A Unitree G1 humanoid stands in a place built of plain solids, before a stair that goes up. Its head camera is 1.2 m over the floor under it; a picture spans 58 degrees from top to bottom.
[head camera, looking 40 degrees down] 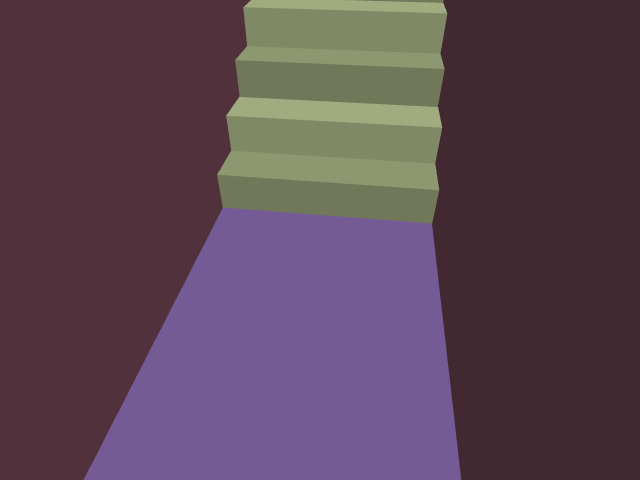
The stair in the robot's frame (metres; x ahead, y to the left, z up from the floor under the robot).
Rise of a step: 0.18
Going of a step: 0.22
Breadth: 0.98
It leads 7 degrees to the right of straight ahead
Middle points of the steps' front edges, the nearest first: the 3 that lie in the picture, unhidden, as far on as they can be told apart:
1.61 -0.02 0.18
1.83 -0.05 0.36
2.05 -0.08 0.54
